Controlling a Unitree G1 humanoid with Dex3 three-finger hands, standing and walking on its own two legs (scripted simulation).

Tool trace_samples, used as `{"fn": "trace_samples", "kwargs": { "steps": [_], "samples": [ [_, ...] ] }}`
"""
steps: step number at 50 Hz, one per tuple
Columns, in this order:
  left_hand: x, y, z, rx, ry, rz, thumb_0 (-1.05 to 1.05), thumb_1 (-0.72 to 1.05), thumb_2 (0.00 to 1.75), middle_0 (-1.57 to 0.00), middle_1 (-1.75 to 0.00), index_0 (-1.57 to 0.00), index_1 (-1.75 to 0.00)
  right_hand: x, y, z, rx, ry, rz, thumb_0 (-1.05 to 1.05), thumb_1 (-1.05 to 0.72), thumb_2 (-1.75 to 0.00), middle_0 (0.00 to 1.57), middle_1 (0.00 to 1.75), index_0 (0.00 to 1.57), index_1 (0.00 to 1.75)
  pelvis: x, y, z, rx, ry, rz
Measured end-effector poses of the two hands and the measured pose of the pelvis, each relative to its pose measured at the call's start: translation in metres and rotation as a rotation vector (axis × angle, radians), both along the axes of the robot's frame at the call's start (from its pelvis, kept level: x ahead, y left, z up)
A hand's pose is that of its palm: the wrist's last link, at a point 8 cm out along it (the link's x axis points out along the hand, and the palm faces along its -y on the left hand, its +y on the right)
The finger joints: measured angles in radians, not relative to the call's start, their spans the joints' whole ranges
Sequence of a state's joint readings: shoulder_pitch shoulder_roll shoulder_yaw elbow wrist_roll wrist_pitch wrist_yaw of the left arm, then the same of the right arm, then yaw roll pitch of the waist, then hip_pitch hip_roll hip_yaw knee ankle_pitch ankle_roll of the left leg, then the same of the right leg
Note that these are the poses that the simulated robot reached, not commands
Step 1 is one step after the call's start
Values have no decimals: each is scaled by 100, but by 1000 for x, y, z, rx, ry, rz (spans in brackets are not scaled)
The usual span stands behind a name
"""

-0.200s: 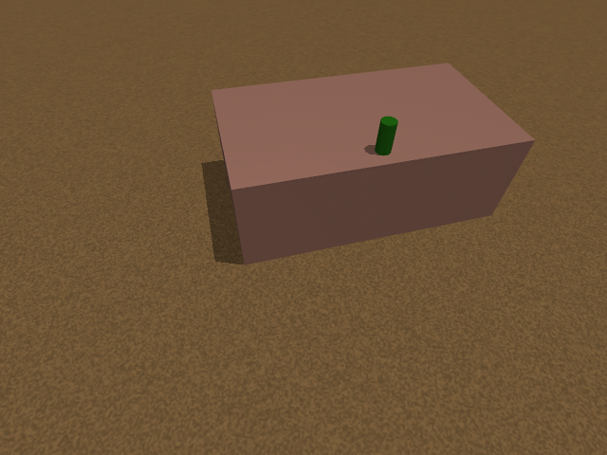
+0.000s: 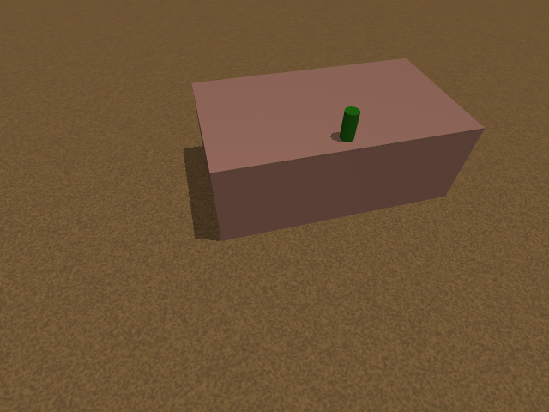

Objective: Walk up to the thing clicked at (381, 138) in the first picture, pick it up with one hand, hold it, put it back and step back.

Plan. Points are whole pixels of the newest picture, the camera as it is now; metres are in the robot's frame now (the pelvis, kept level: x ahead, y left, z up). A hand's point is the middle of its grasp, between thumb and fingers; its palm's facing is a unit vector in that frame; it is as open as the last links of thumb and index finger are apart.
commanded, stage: stand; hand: right
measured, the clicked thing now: (349, 124) +1.17 -0.31 -0.30
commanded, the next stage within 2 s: walk up in 0.92 s
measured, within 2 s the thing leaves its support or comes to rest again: neither
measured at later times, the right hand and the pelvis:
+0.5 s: hand out of the picture +0.08 -0.25 -0.16, palm faces -0.03 +0.94 -0.34, open 7.4 cm; pelvis +0.00 +0.00 +0.00, yaw +0 degrees
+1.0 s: hand out of the picture +0.08 -0.26 -0.15, palm faces -0.01 +0.94 -0.34, open 7.4 cm; pelvis +0.01 -0.01 +0.00, yaw +0 degrees
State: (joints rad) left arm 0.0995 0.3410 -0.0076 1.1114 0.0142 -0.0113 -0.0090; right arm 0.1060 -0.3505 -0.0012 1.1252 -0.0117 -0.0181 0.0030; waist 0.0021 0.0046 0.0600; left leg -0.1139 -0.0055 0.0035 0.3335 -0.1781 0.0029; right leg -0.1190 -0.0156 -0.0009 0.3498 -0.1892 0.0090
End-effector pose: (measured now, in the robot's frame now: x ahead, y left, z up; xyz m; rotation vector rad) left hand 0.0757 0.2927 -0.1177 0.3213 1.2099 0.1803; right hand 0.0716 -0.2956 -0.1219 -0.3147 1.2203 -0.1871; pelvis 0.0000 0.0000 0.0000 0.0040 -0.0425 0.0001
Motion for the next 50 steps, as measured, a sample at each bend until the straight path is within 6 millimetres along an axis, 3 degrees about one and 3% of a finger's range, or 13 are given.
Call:
{"fn": "trace_samples", "kwargs": {
  "steps": [46,50],
  "samples": [
    [-1,1,1,5,6,1,0,91,90,-20,-30,-20,-30,2,-3,2,-4,2,-2,0,-90,-89,20,30,20,30,4,-1,1,-1,0,-1],
    [3,7,3,-4,-13,9,0,90,90,-20,-30,-21,-30,-3,-11,5,-3,-29,-4,0,-90,-89,20,30,21,30,8,-6,-1,6,13,7]
  ]
}}
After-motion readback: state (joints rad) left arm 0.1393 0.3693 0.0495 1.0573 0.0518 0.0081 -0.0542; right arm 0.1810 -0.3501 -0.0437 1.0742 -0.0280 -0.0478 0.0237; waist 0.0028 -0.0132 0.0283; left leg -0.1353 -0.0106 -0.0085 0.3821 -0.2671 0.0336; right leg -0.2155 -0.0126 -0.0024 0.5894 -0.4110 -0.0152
